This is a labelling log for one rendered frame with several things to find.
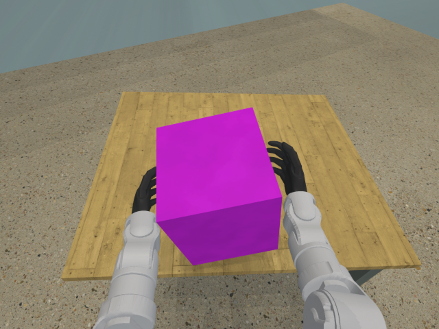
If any robot left forearm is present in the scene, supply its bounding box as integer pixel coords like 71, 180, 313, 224
93, 210, 160, 329

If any robot right hand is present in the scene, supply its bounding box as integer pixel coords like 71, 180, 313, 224
266, 141, 307, 195

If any table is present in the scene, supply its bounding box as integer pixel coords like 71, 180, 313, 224
61, 92, 422, 286

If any carton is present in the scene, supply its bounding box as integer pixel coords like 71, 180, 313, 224
156, 107, 282, 265

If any robot left hand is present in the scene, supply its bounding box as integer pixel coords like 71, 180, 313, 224
132, 167, 156, 213

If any right robot upper arm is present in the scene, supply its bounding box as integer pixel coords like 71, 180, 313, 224
302, 289, 386, 329

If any robot right forearm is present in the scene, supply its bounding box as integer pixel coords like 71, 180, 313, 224
283, 191, 387, 329

